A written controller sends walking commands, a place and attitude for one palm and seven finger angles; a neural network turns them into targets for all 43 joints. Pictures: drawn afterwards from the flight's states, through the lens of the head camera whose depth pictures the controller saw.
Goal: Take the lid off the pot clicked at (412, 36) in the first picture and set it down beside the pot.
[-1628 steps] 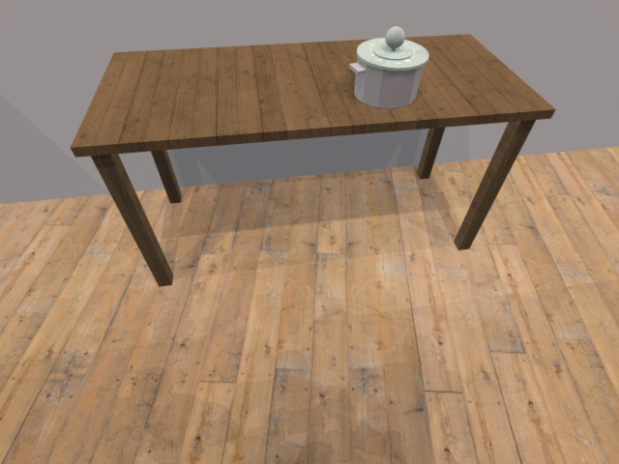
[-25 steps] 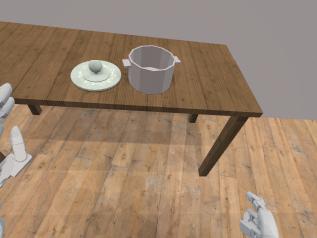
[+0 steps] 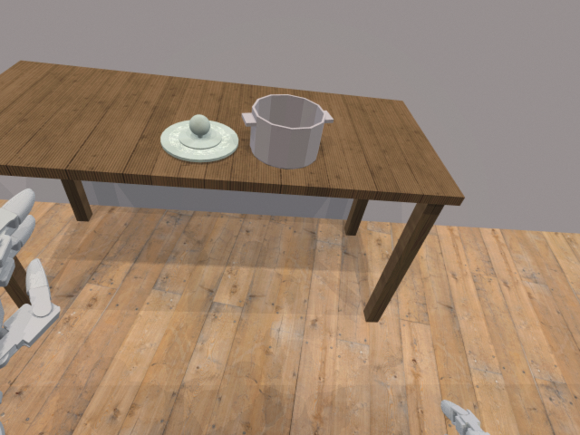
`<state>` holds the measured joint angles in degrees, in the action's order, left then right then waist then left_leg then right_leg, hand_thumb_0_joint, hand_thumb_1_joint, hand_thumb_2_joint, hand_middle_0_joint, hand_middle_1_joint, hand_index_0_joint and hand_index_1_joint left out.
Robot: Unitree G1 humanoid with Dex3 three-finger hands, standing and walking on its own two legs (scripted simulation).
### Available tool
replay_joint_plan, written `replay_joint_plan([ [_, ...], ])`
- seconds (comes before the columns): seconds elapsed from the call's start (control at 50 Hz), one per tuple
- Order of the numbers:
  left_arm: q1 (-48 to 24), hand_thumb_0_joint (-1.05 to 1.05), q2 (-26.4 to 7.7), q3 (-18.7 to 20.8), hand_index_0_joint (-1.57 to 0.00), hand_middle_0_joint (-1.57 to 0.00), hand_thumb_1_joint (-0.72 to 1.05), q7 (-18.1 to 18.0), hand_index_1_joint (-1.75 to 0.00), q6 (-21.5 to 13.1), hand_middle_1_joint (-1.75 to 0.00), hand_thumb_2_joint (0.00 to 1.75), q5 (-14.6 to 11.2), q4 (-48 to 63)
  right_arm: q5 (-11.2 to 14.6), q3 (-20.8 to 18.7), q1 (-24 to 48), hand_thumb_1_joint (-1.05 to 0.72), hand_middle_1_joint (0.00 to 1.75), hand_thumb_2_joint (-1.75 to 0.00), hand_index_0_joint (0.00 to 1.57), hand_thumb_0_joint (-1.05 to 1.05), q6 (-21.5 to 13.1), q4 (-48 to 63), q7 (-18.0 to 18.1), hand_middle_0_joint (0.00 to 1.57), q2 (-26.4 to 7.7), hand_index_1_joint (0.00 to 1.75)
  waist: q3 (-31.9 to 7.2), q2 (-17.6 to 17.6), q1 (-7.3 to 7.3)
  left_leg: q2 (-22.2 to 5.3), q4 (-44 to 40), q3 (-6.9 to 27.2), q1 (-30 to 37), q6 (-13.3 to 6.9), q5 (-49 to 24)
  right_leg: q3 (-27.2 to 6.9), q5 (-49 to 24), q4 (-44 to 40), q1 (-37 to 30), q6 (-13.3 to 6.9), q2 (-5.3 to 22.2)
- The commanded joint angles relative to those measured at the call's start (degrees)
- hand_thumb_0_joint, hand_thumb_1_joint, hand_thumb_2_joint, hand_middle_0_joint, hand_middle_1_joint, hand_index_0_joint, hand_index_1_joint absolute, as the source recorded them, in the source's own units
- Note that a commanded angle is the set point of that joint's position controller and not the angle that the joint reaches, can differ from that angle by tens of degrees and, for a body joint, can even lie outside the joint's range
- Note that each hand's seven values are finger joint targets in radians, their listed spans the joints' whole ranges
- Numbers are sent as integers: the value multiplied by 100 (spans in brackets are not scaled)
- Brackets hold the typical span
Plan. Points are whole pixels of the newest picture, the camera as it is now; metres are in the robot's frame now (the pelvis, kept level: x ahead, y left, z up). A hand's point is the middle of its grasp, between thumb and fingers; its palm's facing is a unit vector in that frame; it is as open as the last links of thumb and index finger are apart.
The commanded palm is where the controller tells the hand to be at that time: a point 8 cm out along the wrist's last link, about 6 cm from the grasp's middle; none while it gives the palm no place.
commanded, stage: stop stepping back and stand still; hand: left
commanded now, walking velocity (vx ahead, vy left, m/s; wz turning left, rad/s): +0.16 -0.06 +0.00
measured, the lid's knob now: (199, 125) +0.84 +0.26 +0.00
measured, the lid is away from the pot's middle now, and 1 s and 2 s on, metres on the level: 0.23 0.23 0.23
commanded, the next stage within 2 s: let the arm hang, fingers relaxed in 1.46 s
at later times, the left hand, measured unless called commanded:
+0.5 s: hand (110, 421) +0.16 +0.24 -0.05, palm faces +0.07 -0.97 -0.22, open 7.4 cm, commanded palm none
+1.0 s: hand out of the picture +0.06 +0.18 -0.14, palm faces +0.06 -0.97 -0.22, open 7.3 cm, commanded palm none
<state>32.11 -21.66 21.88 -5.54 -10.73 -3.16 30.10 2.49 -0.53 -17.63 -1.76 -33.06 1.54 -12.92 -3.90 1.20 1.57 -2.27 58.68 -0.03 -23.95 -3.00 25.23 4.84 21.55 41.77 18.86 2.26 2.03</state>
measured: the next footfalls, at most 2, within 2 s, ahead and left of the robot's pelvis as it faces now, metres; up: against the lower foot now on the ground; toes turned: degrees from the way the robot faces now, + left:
left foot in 0.02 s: +0.06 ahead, +0.10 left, +0.00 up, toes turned +4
right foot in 0.78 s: +0.01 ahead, -0.14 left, +0.00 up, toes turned -1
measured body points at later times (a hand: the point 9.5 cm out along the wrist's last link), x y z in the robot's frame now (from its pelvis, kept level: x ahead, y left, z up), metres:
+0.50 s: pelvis -0.06 +0.04 +0.03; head -0.06 +0.07 +0.48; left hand +0.15 +0.29 -0.04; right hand +0.02 -0.20 -0.08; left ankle -0.03 +0.08 -0.70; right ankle -0.05 -0.15 -0.61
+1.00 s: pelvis +0.02 -0.01 +0.02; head +0.03 +0.00 +0.47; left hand +0.05 +0.23 -0.13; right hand -0.01 -0.24 -0.12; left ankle +0.02 +0.09 -0.71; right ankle -0.03 -0.15 -0.70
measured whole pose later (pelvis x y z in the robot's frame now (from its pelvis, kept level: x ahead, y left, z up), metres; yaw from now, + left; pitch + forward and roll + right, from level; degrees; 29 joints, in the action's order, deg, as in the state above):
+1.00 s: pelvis +0.02 -0.01 +0.02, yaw +3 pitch +2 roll -3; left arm 16.0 -10.1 2.7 -1.8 0.4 1.0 -55.8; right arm -1.3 -2.8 -24.5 -0.4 -55.1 0.3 -8.6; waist -0.8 -2.2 3.2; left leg -1.5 35.2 0.6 -19.8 -1.8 17.9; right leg 0.4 20.4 29.6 11.2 1.0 -0.9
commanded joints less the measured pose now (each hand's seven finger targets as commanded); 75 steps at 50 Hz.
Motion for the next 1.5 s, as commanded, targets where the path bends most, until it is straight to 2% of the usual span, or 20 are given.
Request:
replay_joint_plan([
  [0.0, -504, 0, -1333, 526, -20, -20, 90, -335, -30, -721, -30, 90, 199, 3288, -91, -289, 873, -90, 30, -90, 20, 0, -982, 1156, 127, 20, -580, 30, -117, -2910, -83, -783, -4040, 1125, 1920, -224, -1374, -60, 857, 2122, 1581, -462, -507],
  [0.04, -156, 0, -1854, 1035, -20, -20, 90, -431, -30, -721, -30, 90, 299, 3431, -221, -240, 731, -90, 30, -90, 20, 0, -1084, 916, 52, 20, -452, 30, -863, -2229, -40, -768, -3087, 889, 1797, -308, -3942, -386, 1083, 3374, 1533, -361, -685],
  [0.08, -364, 0, -1858, 1202, -20, -20, 90, -499, -30, -691, -30, 90, 180, 3383, -227, -266, 874, -90, 30, -90, 20, 0, -1137, 856, -101, 20, -436, 30, 59, -2125, 60, -1345, -3579, 2618, 1057, -340, -3323, -881, 824, 3427, 1902, -278, -400],
  [0.12, -324, 0, -1754, 1144, -20, -20, 90, -471, -30, -636, -30, 90, 152, 2709, -94, -267, 737, -90, 30, -90, 20, 0, -1066, 754, -158, 20, -449, 30, 323, -1226, 44, -1357, -3527, 2178, 843, -507, -2396, -738, 372, 2964, 1793, -270, -374],
  [0.18, 92, 0, -1328, 1075, -20, -20, 90, -370, -30, -515, -30, 90, -8, 1443, -102, -246, 645, -90, 30, -90, 20, 0, -856, 766, -112, 20, -541, 30, 597, -1228, 117, -1291, -3753, 1708, 555, -456, -1231, -432, 57, 1699, 1355, -329, -334],
  [0.26, 161, 0, -775, 560, -20, -20, 90, -164, -30, -254, -30, 90, -104, 544, -10, -240, 697, -90, 30, -90, 20, 0, -496, 999, -107, 20, -592, 30, 665, -692, 180, -1170, -4200, 1390, 289, -80, -212, -3, -159, 695, 676, -308, -510],
  [0.28, -1122, 0, 560, -1393, -20, -20, 90, 302, -30, 576, -30, 90, 572, -2793, -173, -426, 548, -90, 30, -90, 20, 0, -747, 9, -140, 20, -834, 30, 1043, -731, 794, -1245, -3522, 1986, 279, -461, -831, -359, 259, 884, 1624, -165, -23],
  [0.38, -1933, 0, 711, -1554, -20, -20, 90, 612, -30, 1188, -30, 90, 670, -3744, -517, -532, -621, -90, 30, -90, 20, 0, -180, -356, -10, 20, -936, 30, -50, 1100, 633, -1459, -3637, 2659, 2310, -767, -2016, -825, 461, 2216, 2836, -117, -78],
  [0.48, -2225, 0, 422, -1690, -20, -20, 90, 674, -30, 1301, -30, 90, 596, -5302, -469, -384, -264, -90, 30, -90, 20, 0, -112, -651, 31, 20, -797, 30, -8, -726, 209, -1061, -4504, 2299, 1411, -667, 211, -1138, -499, 3090, 2773, 30, 30],
  [0.6, -2351, 0, 454, -2017, -20, -20, 90, 762, -30, 1233, -30, 90, 521, -6682, -450, -442, -673, -90, 30, -90, 20, 0, -126, -1307, 45, 20, -789, 30, 165, -1853, 236, -682, -4629, 1458, 671, -566, 997, -251, 39, 699, 1184, -95, 0],
  [0.7, -1623, 0, 751, -1969, -20, -20, 90, 627, -30, 1128, -30, 90, 445, -7420, -425, -446, -1017, -90, 30, -90, 20, 0, 47, -1701, 44, 20, -479, 30, 82, -1033, -67, -220, -3878, 929, -81, -259, 749, -187, -260, -1249, -1075, -232, -376],
  [0.76, -1326, 0, 194, -1860, -20, -20, 90, 410, -30, 1073, -30, 90, 448, -7770, -381, -356, -1075, -90, 30, -90, 20, 0, 99, -1712, 2, 20, -12, 30, 784, 927, -176, 531, -1434, -57, -1256, 159, 234, -3089, 1887, -3079, -1114, -1143, 1539],
  [0.84, -2130, 0, 565, -1825, -20, -20, 90, 310, -30, 985, -30, 90, 445, -7862, -390, -439, -1312, -90, 30, -90, 20, 0, 157, -1939, -61, 20, -157, 30, 966, 1158, 219, 22, -149, 330, -852, 133, -101, -2394, 575, -3107, -250, -1281, 1318],
  [0.94, -1800, 0, 649, -1795, -20, -20, 90, 364, -30, 981, -30, 90, 404, -8265, -340, -328, -1359, -90, 30, -90, 20, 0, 65, -2199, -80, 20, 101, 30, 819, -10, 257, -5, -3374, 160, 983, 92, -1156, -1107, -1065, -1788, -160, -832, 637],
  [0.98, -1307, 0, 859, -1872, -20, -20, 90, 456, -30, 1018, -30, 90, 295, -8328, -402, -419, -1162, -90, 30, -90, 20, 0, 24, -2115, 14, 20, -423, 30, 375, -1064, -30, -1164, -3817, 1808, 1644, -545, -2010, -422, -420, -787, 333, -341, -36],
  [1.0, -1374, 0, 906, -1910, -20, -20, 90, 461, -30, 1009, -30, 90, 294, -8348, -427, -455, -1062, -90, 30, -90, 20, 0, 43, -2064, 78, 20, -554, 30, 349, -719, -15, -1347, -3864, 2002, 1559, -722, -2246, -394, -214, -828, 150, -314, -117],
  [1.06, -1347, 0, 795, -1954, -20, -20, 90, 348, -30, 1017, -30, 90, 333, -8592, -303, -339, -488, -90, 30, -90, 20, 0, 17, -2182, 102, 20, -99, 30, 439, -253, -137, -538, -3111, 614, 1227, -168, -4395, -733, -2263, -1517, -737, -329, 193],
  [1.14, -1338, 0, 569, -1925, -20, -20, 90, 204, -30, 1013, -30, 90, 338, -8569, -233, -416, -478, -90, 30, -90, 20, 0, 123, -2264, 163, 20, -100, 30, -28, 33, 27, -400, -2605, 108, 1931, 41, -5974, -684, -4615, -1169, -864, -256, 456],
  [1.36, -1674, 0, 435, -1915, -20, -20, 90, 236, -30, 1101, -30, 90, 392, -8437, -305, -453, 146, -90, 30, -90, 20, 0, 268, -2112, 70, 20, -231, 30, 182, -85, -39, -425, -2932, 192, 1488, 72, -3480, -841, -3058, -1553, -840, -432, 577],
  [1.48, -1731, 0, 382, -1891, -20, -20, 90, 204, -30, 1091, -30, 90, 367, -8367, -274, -458, 14, -90, 30, -90, 20, 0, 213, -2119, 105, 20, -329, 30, -605, -215, 5, -515, -2662, 123, 2230, -19, -5517, -470, -3702, -1121, -1110, -280, 425],
])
